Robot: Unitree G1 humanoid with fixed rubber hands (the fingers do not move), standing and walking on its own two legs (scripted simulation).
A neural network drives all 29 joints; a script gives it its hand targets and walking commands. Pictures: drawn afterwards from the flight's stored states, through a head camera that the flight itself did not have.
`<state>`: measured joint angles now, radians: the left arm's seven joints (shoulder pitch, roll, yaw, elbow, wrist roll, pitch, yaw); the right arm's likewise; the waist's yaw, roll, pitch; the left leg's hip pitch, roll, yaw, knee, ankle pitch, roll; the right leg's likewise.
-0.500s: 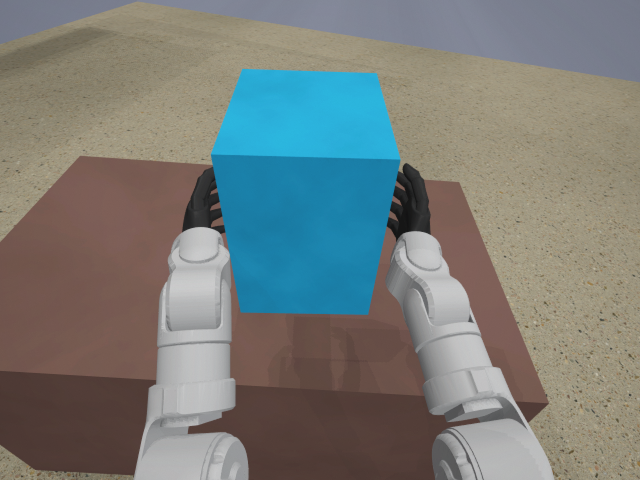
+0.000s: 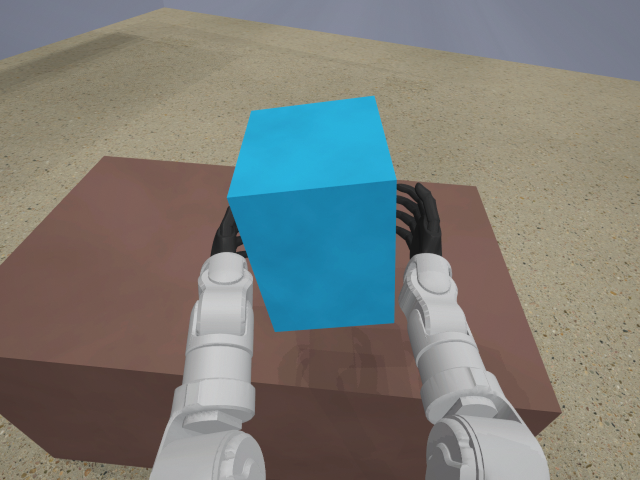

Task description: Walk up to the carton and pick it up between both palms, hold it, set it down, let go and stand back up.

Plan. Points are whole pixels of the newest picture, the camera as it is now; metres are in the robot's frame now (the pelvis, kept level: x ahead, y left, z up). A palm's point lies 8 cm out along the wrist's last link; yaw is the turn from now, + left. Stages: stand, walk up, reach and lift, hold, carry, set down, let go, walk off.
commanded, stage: set down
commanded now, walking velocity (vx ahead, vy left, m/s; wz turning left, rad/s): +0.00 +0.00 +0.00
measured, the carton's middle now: (323, 217) +0.41 +0.00 +0.15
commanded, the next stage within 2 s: none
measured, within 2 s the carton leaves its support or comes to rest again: neither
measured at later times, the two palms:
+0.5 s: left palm (246, 271) +0.38 +0.11 +0.07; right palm (418, 248) +0.41 -0.14 +0.10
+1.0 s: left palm (236, 275) +0.39 +0.13 +0.05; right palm (399, 242) +0.43 -0.11 +0.08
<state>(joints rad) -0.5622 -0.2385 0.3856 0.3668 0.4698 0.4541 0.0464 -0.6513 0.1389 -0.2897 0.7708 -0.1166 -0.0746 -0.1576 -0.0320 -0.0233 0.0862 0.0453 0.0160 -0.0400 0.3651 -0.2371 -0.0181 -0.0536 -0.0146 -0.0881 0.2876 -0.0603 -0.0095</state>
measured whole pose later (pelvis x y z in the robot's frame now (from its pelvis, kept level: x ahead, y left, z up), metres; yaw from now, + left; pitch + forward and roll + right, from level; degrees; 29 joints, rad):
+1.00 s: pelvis +0.04 -0.01 +0.00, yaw +1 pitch +4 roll -2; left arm -0.48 -0.23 0.38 0.61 0.29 0.10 0.20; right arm -0.70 0.09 -0.28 0.97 -0.14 -0.22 -0.13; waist -0.01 0.03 -0.04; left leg -0.19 0.05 -0.07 0.41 -0.28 -0.04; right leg -0.25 0.01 -0.12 0.28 -0.09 -0.02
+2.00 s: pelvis +0.05 -0.02 -0.01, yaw +0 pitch +17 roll -1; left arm -0.54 -0.23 0.50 0.88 0.35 -0.30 0.21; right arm -0.73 0.06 -0.51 1.18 -0.45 -0.47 -0.08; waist 0.08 0.10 -0.08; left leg -0.47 0.06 -0.07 0.46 -0.29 -0.06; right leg -0.55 0.02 -0.12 0.36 -0.11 -0.05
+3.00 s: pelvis -0.01 -0.01 -0.05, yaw -5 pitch +29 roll +0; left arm -0.84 -0.11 0.13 1.00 -0.09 -0.11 0.32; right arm -1.05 -0.28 -0.08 1.36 0.10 -0.19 0.05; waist 0.26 0.05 -0.32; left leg -0.94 0.06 0.04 0.78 -0.35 -0.03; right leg -1.05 0.02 -0.02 0.63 -0.10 -0.03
